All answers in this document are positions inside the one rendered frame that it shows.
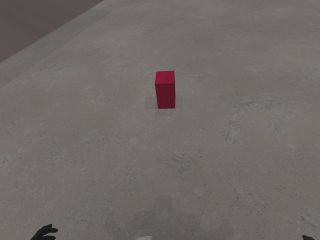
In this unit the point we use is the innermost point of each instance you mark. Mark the carton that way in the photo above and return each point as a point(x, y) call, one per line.
point(165, 89)

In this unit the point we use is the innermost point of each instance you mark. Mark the robot left hand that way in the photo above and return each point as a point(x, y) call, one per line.
point(43, 231)

